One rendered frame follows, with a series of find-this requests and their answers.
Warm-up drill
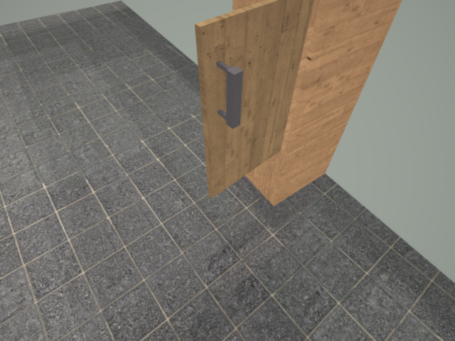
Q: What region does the cupboard door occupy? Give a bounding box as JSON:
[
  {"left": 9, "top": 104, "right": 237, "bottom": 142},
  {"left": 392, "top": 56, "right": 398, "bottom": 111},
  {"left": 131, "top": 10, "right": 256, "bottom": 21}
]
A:
[{"left": 195, "top": 0, "right": 314, "bottom": 199}]

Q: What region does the handle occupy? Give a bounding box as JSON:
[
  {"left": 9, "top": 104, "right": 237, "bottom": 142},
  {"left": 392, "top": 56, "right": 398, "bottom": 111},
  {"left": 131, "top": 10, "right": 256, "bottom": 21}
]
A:
[{"left": 216, "top": 60, "right": 243, "bottom": 129}]

